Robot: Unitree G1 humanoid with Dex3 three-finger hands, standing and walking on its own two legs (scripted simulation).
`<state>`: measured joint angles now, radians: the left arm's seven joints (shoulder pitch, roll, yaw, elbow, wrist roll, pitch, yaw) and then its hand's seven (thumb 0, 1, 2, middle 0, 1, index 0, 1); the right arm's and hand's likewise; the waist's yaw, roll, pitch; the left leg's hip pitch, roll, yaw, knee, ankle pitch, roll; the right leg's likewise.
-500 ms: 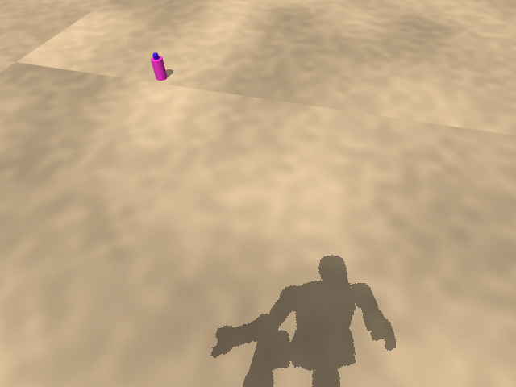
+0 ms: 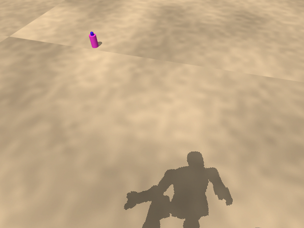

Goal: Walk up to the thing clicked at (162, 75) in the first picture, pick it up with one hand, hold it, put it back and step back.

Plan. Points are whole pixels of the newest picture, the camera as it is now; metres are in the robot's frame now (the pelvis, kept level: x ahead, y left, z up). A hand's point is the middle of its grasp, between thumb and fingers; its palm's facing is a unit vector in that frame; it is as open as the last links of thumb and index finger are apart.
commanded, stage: stand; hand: left
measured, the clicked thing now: (93, 39) +2.22 +0.66 -0.69
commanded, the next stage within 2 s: walk up in 0.62 s
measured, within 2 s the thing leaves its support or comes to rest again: neither
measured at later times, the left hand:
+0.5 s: hand out of the picture +0.08 +0.25 -0.16, palm faces -0.03 -0.94 -0.34, open 7.4 cm
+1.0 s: hand out of the picture +0.10 +0.41 -0.17, palm faces +0.13 -0.90 -0.41, open 7.4 cm
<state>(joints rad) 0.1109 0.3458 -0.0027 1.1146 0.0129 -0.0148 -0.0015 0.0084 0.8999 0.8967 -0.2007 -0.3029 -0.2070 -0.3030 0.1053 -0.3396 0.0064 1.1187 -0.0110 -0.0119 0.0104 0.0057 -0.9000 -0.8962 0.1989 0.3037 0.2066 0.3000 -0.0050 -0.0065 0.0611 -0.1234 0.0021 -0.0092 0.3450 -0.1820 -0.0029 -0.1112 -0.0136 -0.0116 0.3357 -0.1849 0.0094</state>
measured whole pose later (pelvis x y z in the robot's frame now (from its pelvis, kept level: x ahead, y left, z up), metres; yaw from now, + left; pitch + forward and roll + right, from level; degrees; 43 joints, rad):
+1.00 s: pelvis +0.10 +0.09 -0.03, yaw +8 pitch -2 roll -2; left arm 0.26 0.53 0.10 1.04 0.05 -0.04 -0.07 0.01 0.90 0.90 -0.20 -0.30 -0.21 -0.30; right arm 0.19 -0.48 -0.11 0.99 -0.02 -0.03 0.13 0.01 -0.90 -0.90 0.20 0.30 0.20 0.30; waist 0.03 -0.05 -0.04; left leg -0.40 0.11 0.05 0.64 -0.21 -0.01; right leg 0.01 -0.16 -0.12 0.49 -0.47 -0.02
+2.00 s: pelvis +0.71 +0.26 -0.03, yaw +12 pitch -1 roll -2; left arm 0.30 0.46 0.06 0.96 0.01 -0.05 -0.04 0.01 0.90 0.90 -0.20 -0.30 -0.20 -0.30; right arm 0.16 -0.41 -0.08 0.85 -0.03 -0.11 0.07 0.00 -0.90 -0.90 0.20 0.30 0.21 0.30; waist 0.03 -0.05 0.06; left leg -0.46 0.06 0.09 0.73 -0.26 0.05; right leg -0.21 -0.04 0.01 1.07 -0.50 -0.06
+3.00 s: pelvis +1.21 +0.33 -0.02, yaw +11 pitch -3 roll -1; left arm 0.34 0.42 0.04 0.90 0.01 -0.04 -0.03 0.01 0.90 0.90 -0.20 -0.30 -0.21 -0.30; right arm 0.21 -0.37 -0.05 0.84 -0.02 -0.10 0.05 0.01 -0.90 -0.90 0.20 0.30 0.21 0.30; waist 0.01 -0.05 0.10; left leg -0.36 0.05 0.08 0.60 -0.19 0.04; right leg -0.28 0.03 -0.01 1.08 -0.48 -0.06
